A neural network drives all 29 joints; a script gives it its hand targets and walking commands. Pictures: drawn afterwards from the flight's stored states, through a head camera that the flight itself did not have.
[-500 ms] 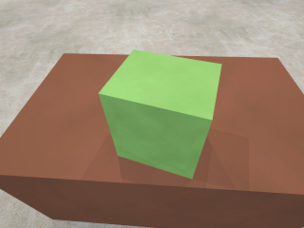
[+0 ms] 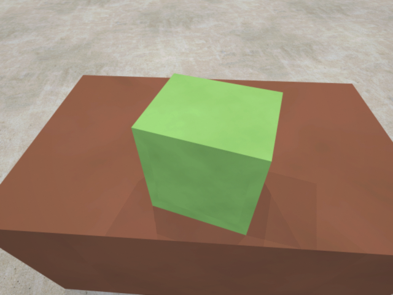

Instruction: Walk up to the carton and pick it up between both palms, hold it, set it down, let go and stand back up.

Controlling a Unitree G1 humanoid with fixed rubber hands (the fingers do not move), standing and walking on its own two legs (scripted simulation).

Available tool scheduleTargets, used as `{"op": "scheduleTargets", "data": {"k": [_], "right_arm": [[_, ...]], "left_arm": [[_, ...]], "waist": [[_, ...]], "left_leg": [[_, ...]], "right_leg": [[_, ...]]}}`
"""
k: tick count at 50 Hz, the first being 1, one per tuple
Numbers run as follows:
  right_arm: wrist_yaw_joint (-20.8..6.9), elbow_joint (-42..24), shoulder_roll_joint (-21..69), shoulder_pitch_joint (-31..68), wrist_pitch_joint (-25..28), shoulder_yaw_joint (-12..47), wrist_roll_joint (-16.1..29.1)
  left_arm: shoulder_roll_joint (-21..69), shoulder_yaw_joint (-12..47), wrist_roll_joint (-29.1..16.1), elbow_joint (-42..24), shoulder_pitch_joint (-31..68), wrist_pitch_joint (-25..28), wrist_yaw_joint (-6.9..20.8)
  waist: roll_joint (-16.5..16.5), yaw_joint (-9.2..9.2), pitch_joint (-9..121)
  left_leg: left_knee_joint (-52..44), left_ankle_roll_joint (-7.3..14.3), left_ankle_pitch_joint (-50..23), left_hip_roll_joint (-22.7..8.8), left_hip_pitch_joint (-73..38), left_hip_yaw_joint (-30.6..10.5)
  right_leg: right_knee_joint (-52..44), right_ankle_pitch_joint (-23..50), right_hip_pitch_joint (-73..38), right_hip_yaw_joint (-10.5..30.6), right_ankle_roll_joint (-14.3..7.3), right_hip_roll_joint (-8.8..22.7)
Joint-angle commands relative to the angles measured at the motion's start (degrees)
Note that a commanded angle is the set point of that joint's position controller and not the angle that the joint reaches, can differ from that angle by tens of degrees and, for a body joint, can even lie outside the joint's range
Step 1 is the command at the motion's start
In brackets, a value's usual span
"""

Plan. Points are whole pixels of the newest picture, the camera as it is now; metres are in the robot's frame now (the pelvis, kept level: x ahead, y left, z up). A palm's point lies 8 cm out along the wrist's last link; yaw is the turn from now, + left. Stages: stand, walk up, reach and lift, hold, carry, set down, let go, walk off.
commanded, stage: walk up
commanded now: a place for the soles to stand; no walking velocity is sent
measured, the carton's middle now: (210, 155) +0.46 -0.01 +0.01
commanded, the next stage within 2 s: stand in 0.16 s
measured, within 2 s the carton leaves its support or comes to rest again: neither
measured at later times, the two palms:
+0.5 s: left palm out of the picture +0.08 +0.30 -0.11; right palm out of the picture +0.07 -0.30 -0.12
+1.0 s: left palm (71, 292) +0.18 +0.29 -0.09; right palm out of the picture +0.14 -0.28 -0.08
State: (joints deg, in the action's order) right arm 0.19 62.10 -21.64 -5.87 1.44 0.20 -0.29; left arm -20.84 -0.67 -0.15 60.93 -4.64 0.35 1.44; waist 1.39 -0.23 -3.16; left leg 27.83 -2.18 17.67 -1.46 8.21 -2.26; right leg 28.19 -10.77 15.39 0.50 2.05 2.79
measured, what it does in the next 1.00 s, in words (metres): stands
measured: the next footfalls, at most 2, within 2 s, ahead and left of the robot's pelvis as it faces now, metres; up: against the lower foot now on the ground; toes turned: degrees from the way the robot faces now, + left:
none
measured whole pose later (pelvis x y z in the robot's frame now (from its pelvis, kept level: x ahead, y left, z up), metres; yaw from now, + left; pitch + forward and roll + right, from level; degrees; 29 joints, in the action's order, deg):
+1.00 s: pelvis +0.01 +0.01 -0.01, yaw +0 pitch -6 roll -2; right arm -1.0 46.7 -16.6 -7.2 5.6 -4.3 0.3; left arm -17.8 -7.4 4.9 25.0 -7.4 -26.9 1.4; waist 2.5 1.0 -8.6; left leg 33.0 -2.5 22.6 -3.9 4.0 -1.3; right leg 29.4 -13.4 9.6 0.2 2.5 1.0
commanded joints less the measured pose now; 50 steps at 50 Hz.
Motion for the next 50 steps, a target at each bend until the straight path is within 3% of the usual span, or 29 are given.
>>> {"op": "scheduleTargets", "data": {"k": [1,3,6,10,12,13,14,15,19,21,22,27,28,29,30,31,32,33,35,39,42,44,47,50], "right_arm": [[0.5,-3.2,-11.5,3.4,1.0,-2.5,0.3],[0.3,-2.6,-11.1,4.0,0.6,-2.5,0.4],[0.3,-1.9,-11.7,3.4,0.6,-2.6,0.2],[0.0,-2.0,-11.0,4.5,0.6,-2.8,-0.1],[0.0,-1.5,-10.9,4.1,0.4,-3.0,-0.3],[0.0,-1.3,-11.0,3.2,0.5,-3.0,-0.1],[0.0,-1.1,-10.8,3.5,0.5,-2.9,0.0],[-0.1,-1.0,-10.8,3.5,0.4,-3.0,-0.1],[-0.1,-0.7,-11.1,3.2,0.3,-3.3,-0.2],[-0.2,-0.9,-10.7,3.4,0.3,-3.3,-0.2],[-0.3,-1.1,-10.5,3.5,0.3,-3.3,-0.3],[-0.1,-0.9,-10.7,2.2,0.1,-3.4,-0.3],[-1.5,-6.2,-2.7,22.4,8.8,-7.9,-6.4],[-3.1,-7.0,-6.6,19.0,8.9,-11.1,-5.5],[-3.8,-8.0,-8.9,17.5,8.1,-12.5,-4.8],[-4.1,-7.9,-10.3,16.9,7.6,-12.5,-5.4],[-4.3,-9.7,-10.0,14.6,7.1,-11.5,-4.9],[-4.3,-11.7,-9.7,12.7,6.7,-11.3,-4.6],[-3.7,-14.2,-8.7,8.2,5.8,-10.0,-2.8],[-1.9,-17.3,-8.4,2.7,5.1,-8.3,1.2],[-0.3,-18.9,-6.7,1.1,5.0,-6.9,1.5],[0.1,-19.1,-6.1,0.1,5.2,-7.7,0.9],[-0.4,-20.3,-4.5,0.2,5.8,-7.1,0.7],[-1.5,-22.9,-4.0,1.3,6.4,-8.2,0.6]], "left_arm": [[-11.7,-2.4,-0.1,-2.7,3.7,1.4,-0.9],[-12.2,-2.3,0.2,-2.3,3.3,1.5,-1.1],[-11.7,-2.2,0.3,-1.6,3.9,1.6,-1.0],[-11.4,-2.1,0.4,-0.9,4.4,1.6,-1.0],[-11.0,-2.0,0.5,-0.5,4.0,1.8,-1.0],[-11.5,-2.2,0.4,-0.7,3.5,1.8,-1.0],[-10.9,-2.1,0.4,-0.6,3.7,1.9,-1.1],[-11.5,-2.0,0.3,-0.7,4.1,1.8,-1.2],[-11.5,-2.2,0.4,-1.0,4.2,1.8,-1.1],[-11.4,-2.0,0.5,-0.8,3.7,2.0,-1.2],[-11.5,-2.1,0.5,-1.1,3.4,1.9,-1.2],[-11.5,-2.2,0.7,-1.0,3.2,1.9,-1.3],[-9.6,-2.2,-3.3,-21.1,22.5,-9.0,-3.2],[-8.4,-2.6,-4.5,-27.8,18.4,-14.6,-3.7],[-7.6,-3.1,-3.8,-29.2,16.6,-17.7,-3.8],[-8.3,-3.6,-1.9,-29.4,14.5,-20.6,-3.4],[-8.4,-4.7,-1.1,-31.2,11.3,-23.6,-3.1],[-8.5,-5.6,-0.5,-33.6,10.2,-25.4,-2.8],[-8.7,-7.5,2.6,-36.6,7.6,-28.1,-2.1],[-9.1,-10.8,5.9,-40.5,2.4,-28.8,-0.6],[-9.5,-12.4,7.3,-39.8,0.5,-27.8,0.0],[-9.2,-12.2,7.7,-39.7,-0.4,-27.0,0.0],[-6.5,-10.4,6.0,-43.4,0.6,-25.9,-0.7],[-4.5,-7.6,3.1,-45.9,1.5,-24.6,-1.6]], "waist": [[-3.7,-0.04,5.7],[-0.8,-0.19,5.2],[-2.6,0.04,4.7],[-0.5,0.12,5.2],[-1.4,-0.01,3.9],[0.5,-0.08,5.2],[-1.1,0.09,4.6],[0.2,0.09,4.2],[-1.1,0.08,4.9],[0.5,-0.11,4.5],[-1.3,-0.26,4.1],[0.1,0.19,5.2],[0.5,0.70,5.3],[-3.9,1.83,4.3],[-5.3,1.92,3.0],[-5.2,1.48,4.0],[-2.3,1.33,6.0],[-1.8,1.64,7.2],[0.0,0.47,9.4],[2.9,0.02,10.9],[4.3,-0.37,7.9],[2.4,0.93,6.2],[-3.2,1.18,3.1],[-6.7,1.34,1.3]], "left_leg": [[-7.7,3.3,-12.9,-4.5,3.4,-2.7],[-7.9,3.4,-10.4,-4.6,2.8,-3.0],[-9.7,3.3,-8.1,-4.6,3.0,-3.3],[-10.1,3.5,-6.0,-4.3,2.4,-3.0],[-10.9,3.4,-6.5,-4.7,2.3,-2.8],[-10.8,3.3,-6.8,-4.8,1.3,-2.9],[-10.6,3.3,-6.8,-4.8,1.9,-2.9],[-11.2,3.3,-6.4,-4.6,2.7,-3.2],[-11.3,3.2,-7.0,-4.6,1.8,-2.6],[-11.4,3.3,-7.5,-4.7,2.0,-2.7],[-11.1,3.1,-8.3,-4.5,1.8,-2.3],[-10.6,3.1,-9.6,-4.5,0.8,-2.1],[-0.8,-2.2,5.9,-0.1,15.9,8.3],[-2.3,-0.7,10.7,-2.2,20.8,7.1],[-3.6,0.6,13.5,-3.6,24.6,7.1],[-0.8,0.1,7.8,-2.0,23.6,9.1],[2.7,0.2,4.0,-0.9,19.7,9.8],[4.0,0.6,3.0,0.0,17.3,10.0],[4.8,1.4,-1.0,0.6,14.4,10.5],[4.9,0.3,-10.2,2.5,8.6,10.2],[2.8,0.3,-8.6,3.6,10.2,10.2],[0.6,0.0,-7.6,3.1,8.0,9.1],[-1.6,-1.2,-10.6,2.7,4.0,8.4],[-3.4,-2.6,-12.1,1.8,2.8,7.7]], "right_leg": [[-4.9,10.4,-8.1,4.2,-3.8,4.6],[-6.2,7.8,-7.2,4.3,-3.6,4.7],[-7.6,4.4,-7.2,4.5,-3.6,4.5],[-9.4,0.3,-6.7,4.3,-3.3,4.4],[-9.8,0.5,-6.3,4.2,-3.0,4.2],[-9.4,1.9,-7.1,4.6,-3.0,4.4],[-9.6,3.2,-7.2,4.4,-2.9,4.4],[-9.4,2.2,-7.4,4.5,-3.0,4.5],[-10.0,0.5,-7.3,4.5,-3.2,4.3],[-9.5,2.5,-7.4,4.7,-3.2,4.3],[-9.5,3.5,-7.1,5.1,-3.3,4.5],[-9.5,3.6,-7.6,4.2,-2.8,4.0],[-0.8,-13.0,-7.2,-5.3,-4.2,-4.0],[3.4,-11.6,-12.5,-5.9,-4.9,-4.0],[5.1,-8.9,-17.3,-6.4,-4.4,-4.8],[4.2,-5.8,-17.2,-6.0,-4.9,-3.4],[3.7,-3.5,-14.5,-5.5,-4.8,-2.5],[3.8,-1.9,-13.8,-5.4,-4.1,-2.3],[2.7,2.9,-15.7,-5.6,-3.8,-1.7],[2.4,19.0,-19.2,-4.6,-1.9,-2.7],[1.4,23.9,-23.0,-2.7,-0.3,-1.9],[0.3,20.2,-21.8,-3.3,-0.2,-2.6],[-2.0,13.4,-17.8,-4.1,-1.3,-3.7],[-4.0,7.9,-15.1,-4.9,-2.7,-4.8]]}}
